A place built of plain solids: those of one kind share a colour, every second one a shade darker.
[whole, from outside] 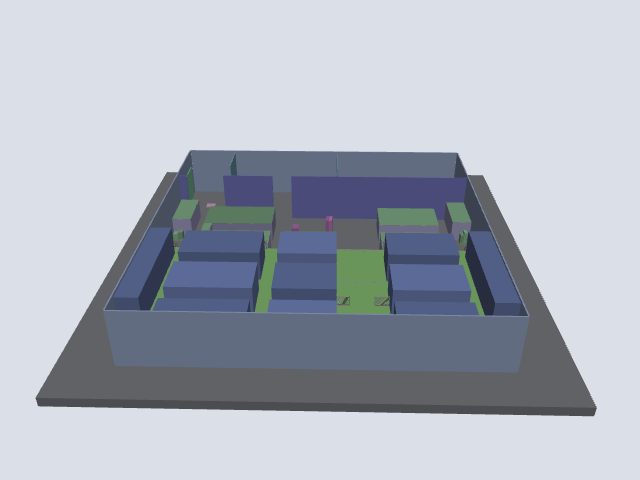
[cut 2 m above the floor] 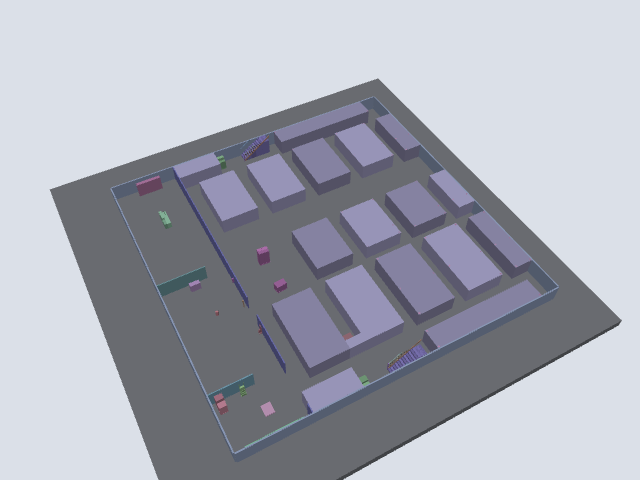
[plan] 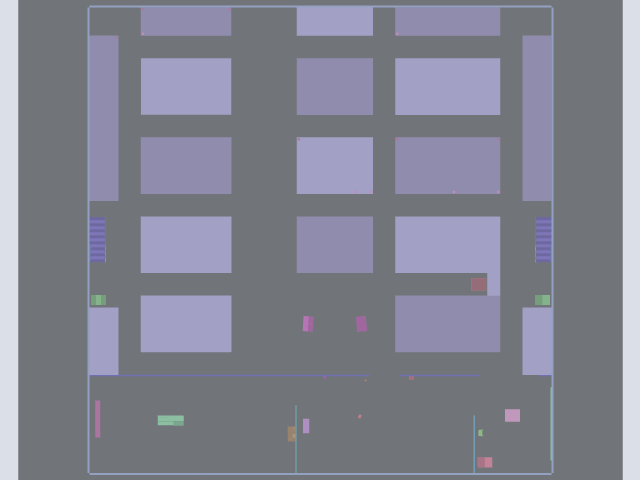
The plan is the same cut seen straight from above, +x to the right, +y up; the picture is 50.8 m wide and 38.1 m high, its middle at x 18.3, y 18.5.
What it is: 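A self-storage house; a reception shop, a loading bay, aisles of roller-shutter units, a steel mezzanine reached by steel stairs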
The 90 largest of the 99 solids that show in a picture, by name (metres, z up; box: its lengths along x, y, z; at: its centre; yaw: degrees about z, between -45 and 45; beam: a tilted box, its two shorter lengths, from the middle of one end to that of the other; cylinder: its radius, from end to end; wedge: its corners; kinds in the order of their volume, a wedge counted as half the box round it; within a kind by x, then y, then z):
{
 "units_1": {"box": [2.31, 5.36, 2.57], "at": [1.15, 10.47, 1.23]},
 "units_2": {"box": [2.31, 13.13, 2.57], "at": [1.15, 28.16, 1.23]},
 "units_3": {"box": [7.19, 4.5, 2.57], "at": [7.67, 11.84, 1.23]},
 "units_4": {"box": [7.19, 4.5, 2.57], "at": [7.67, 18.12, 1.23]},
 "units_5": {"box": [7.19, 4.5, 2.57], "at": [7.67, 24.4, 1.23]},
 "units_6": {"box": [7.19, 4.5, 2.57], "at": [7.67, 30.68, 1.23]},
 "units_7": {"box": [7.19, 2.26, 2.57], "at": [7.67, 35.84, 1.23]},
 "units_8": {"box": [6.05, 4.5, 2.57], "at": [19.47, 18.12, 1.23]},
 "units_9": {"box": [6.05, 4.5, 2.57], "at": [19.47, 24.4, 1.23]},
 "units_10": {"box": [6.05, 4.5, 2.57], "at": [19.47, 30.68, 1.23]},
 "units_11": {"box": [6.05, 2.26, 2.57], "at": [19.47, 35.84, 1.23]},
 "units_12": {"box": [8.32, 4.5, 2.57], "at": [28.44, 11.84, 1.23]},
 "units_13": {"box": [8.32, 4.5, 2.57], "at": [28.44, 18.12, 1.23]},
 "units_14": {"box": [8.32, 4.5, 2.57], "at": [28.44, 24.4, 1.23]},
 "units_15": {"box": [8.32, 4.5, 2.57], "at": [28.44, 30.68, 1.23]},
 "units_16": {"box": [8.32, 2.26, 2.57], "at": [28.44, 35.84, 1.23]},
 "units_17": {"box": [1.02, 1.82, 2.57], "at": [32.09, 14.98, 1.23]},
 "units_18": {"box": [2.31, 5.36, 2.57], "at": [35.53, 10.47, 1.23]},
 "units_19": {"box": [2.31, 13.13, 2.57], "at": [35.53, 28.16, 1.23]},
 "units_deck_1": {"box": [2.31, 13.13, 3.23], "at": [1.15, 28.16, 4.39]},
 "units_deck_2": {"box": [7.19, 4.5, 3.23], "at": [7.67, 24.4, 4.39]},
 "units_deck_3": {"box": [7.19, 4.5, 3.23], "at": [7.67, 30.68, 4.39]},
 "units_deck_4": {"box": [7.19, 2.26, 3.23], "at": [7.67, 35.84, 4.39]},
 "units_deck_5": {"box": [6.05, 4.5, 3.23], "at": [19.47, 24.4, 4.39]},
 "units_deck_6": {"box": [6.05, 4.5, 3.23], "at": [19.47, 30.68, 4.39]},
 "units_deck_7": {"box": [6.05, 2.26, 3.23], "at": [19.47, 35.84, 4.39]},
 "units_deck_8": {"box": [8.32, 4.5, 3.23], "at": [28.44, 24.4, 4.39]},
 "units_deck_9": {"box": [8.32, 4.5, 3.23], "at": [28.44, 30.68, 4.39]},
 "units_deck_10": {"box": [8.32, 2.26, 3.23], "at": [28.44, 35.84, 4.39]},
 "units_deck_11": {"box": [2.31, 13.13, 3.23], "at": [35.53, 28.16, 4.39]},
 "slab_deck_1": {"box": [36.68, 16.65, 0.25], "at": [18.34, 28.64, 2.64]},
 "wall_1": {"box": [0.15, 36.96, 6.3], "at": [-0.07, 18.48, 3.1]},
 "wall_2": {"box": [36.68, 0.15, 6.3], "at": [18.34, -0.07, 3.1]},
 "wall_3": {"box": [36.68, 0.15, 6.3], "at": [18.34, 37.03, 3.1]},
 "wall_4": {"box": [0.15, 36.96, 6.3], "at": [36.76, 18.48, 3.1]},
 "deck_stair_1": {"box": [1.2, 0.72, 0.4], "at": [0.61, 17.34, 0.15]},
 "deck_stair_2": {"box": [1.2, 0.72, 0.57], "at": [0.61, 17.57, 0.23]},
 "deck_stair_3": {"box": [1.2, 0.72, 0.74], "at": [0.61, 17.81, 0.32]},
 "deck_stair_4": {"box": [1.2, 0.72, 0.92], "at": [0.61, 18.05, 0.41]},
 "deck_stair_5": {"box": [1.2, 0.72, 1.09], "at": [0.61, 18.29, 0.49]},
 "deck_stair_6": {"box": [1.2, 0.72, 1.26], "at": [0.61, 18.53, 0.58]},
 "deck_stair_7": {"box": [1.2, 0.72, 1.43], "at": [0.61, 18.76, 0.67]},
 "deck_stair_8": {"box": [1.2, 0.72, 1.61], "at": [0.61, 19.0, 0.75]},
 "deck_stair_9": {"box": [1.2, 0.72, 1.78], "at": [0.61, 19.24, 0.84]},
 "deck_stair_10": {"box": [1.2, 0.72, 1.95], "at": [0.61, 19.48, 0.93]},
 "deck_stair_11": {"box": [1.2, 0.72, 2.13], "at": [0.61, 19.72, 1.01]},
 "deck_stair_12": {"box": [1.2, 0.72, 2.3], "at": [0.61, 19.95, 1.1]},
 "deck_stair_13": {"box": [1.2, 0.47, 2.47], "at": [0.61, 20.07, 1.19]},
 "deck_stair_14": {"box": [1.2, 0.25, 2.65], "at": [0.61, 20.2, 1.27]},
 "deck_stair_15": {"box": [1.2, 0.72, 0.4], "at": [36.07, 17.34, 0.15]},
 "deck_stair_16": {"box": [1.2, 0.72, 0.57], "at": [36.07, 17.57, 0.23]},
 "deck_stair_17": {"box": [1.2, 0.72, 0.74], "at": [36.07, 17.81, 0.32]},
 "deck_stair_18": {"box": [1.2, 0.72, 0.92], "at": [36.07, 18.05, 0.41]},
 "deck_stair_19": {"box": [1.2, 0.72, 1.09], "at": [36.07, 18.29, 0.49]},
 "deck_stair_20": {"box": [1.2, 0.72, 1.26], "at": [36.07, 18.53, 0.58]},
 "deck_stair_21": {"box": [1.2, 0.72, 1.43], "at": [36.07, 18.76, 0.67]},
 "deck_stair_22": {"box": [1.2, 0.72, 1.61], "at": [36.07, 19.0, 0.75]},
 "deck_stair_23": {"box": [1.2, 0.72, 1.78], "at": [36.07, 19.24, 0.84]},
 "deck_stair_24": {"box": [1.2, 0.72, 1.95], "at": [36.07, 19.48, 0.93]},
 "deck_stair_25": {"box": [1.2, 0.72, 2.13], "at": [36.07, 19.72, 1.01]},
 "deck_stair_26": {"box": [1.2, 0.72, 2.3], "at": [36.07, 19.95, 1.1]},
 "deck_stair_27": {"box": [1.2, 0.47, 2.47], "at": [36.07, 20.07, 1.19]},
 "deck_stair_28": {"box": [1.2, 0.25, 2.65], "at": [36.07, 20.2, 1.27]},
 "front_wall_1": {"box": [22.27, 0.12, 6.05], "at": [11.13, 7.74, 2.98]},
 "front_wall_2": {"box": [6.31, 0.12, 6.05], "at": [27.82, 7.74, 2.98]},
 "front_wall_3": {"box": [1.0, 0.12, 6.05], "at": [36.18, 7.74, 2.98]},
 "utop_1": {"box": [2.29, 5.34, 0.03], "at": [1.15, 10.47, 2.53]},
 "utop_2": {"box": [7.17, 4.48, 0.03], "at": [7.67, 11.84, 2.53]},
 "utop_3": {"box": [7.17, 4.48, 0.03], "at": [7.67, 18.12, 2.53]},
 "utop_4": {"box": [8.3, 4.48, 0.03], "at": [28.44, 11.84, 2.53]},
 "utop_5": {"box": [8.3, 4.48, 0.03], "at": [28.44, 18.12, 2.53]},
 "utop_6": {"box": [2.29, 5.34, 0.03], "at": [35.53, 10.47, 2.53]},
 "reception_side_1": {"box": [0.12, 5.4, 6.05], "at": [16.39, 2.7, 2.98]},
 "bay_side_1": {"box": [0.12, 4.6, 6.05], "at": [30.54, 2.3, 2.98]},
 "shelving_1": {"box": [0.42, 2.94, 1.91], "at": [0.66, 4.29, 0.9]},
 "park_1": {"box": [0.39, 0.59, 2.02], "at": [17.18, 12.15, 1.15], "yaw": -3.9},
 "park_2": {"box": [0.39, 0.59, 2.02], "at": [17.54, 11.53, 1.15], "yaw": -3.9},
 "park_3": {"box": [0.39, 0.59, 2.02], "at": [17.58, 12.13, 1.15], "yaw": -3.9},
 "park_4": {"box": [0.79, 1.19, 0.85], "at": [21.59, 11.84, 0.57], "yaw": 6.2},
 "loading_door_1": {"box": [0.08, 5.81, 4.25], "at": [36.64, 3.9, 2.08]},
 "bay_1": {"box": [0.59, 0.79, 1.59], "at": [31.08, 0.85, 0.94]},
 "bay_2": {"box": [0.59, 0.79, 1.19], "at": [31.68, 0.85, 0.74]},
 "foot_pallet_1": {"box": [0.39, 0.79, 1.43], "at": [0.72, 13.74, 0.86]},
 "foot_pallet_2": {"box": [0.59, 0.79, 1.04], "at": [35.66, 13.74, 0.66]},
 "foot_pallet_3": {"box": [0.59, 0.79, 0.78], "at": [36.26, 13.74, 0.53]},
 "counter_1": {"box": [1.26, 0.31, 1.1], "at": [6.05, 3.95, 0.5]},
 "counter_2": {"box": [2.06, 0.47, 0.8], "at": [6.45, 4.34, 0.35]},
 "more_packing_table_packing_table_1": {"box": [0.6, 1.2, 1.01], "at": [16.03, 3.1, 0.46]},
 "cleaner_cart_1": {"box": [0.5, 1.15, 1.07], "at": [17.2, 3.73, 0.48]},
 "dead_end_stock_1": {"box": [1.19, 0.99, 0.45], "at": [30.89, 14.98, 0.37]}
}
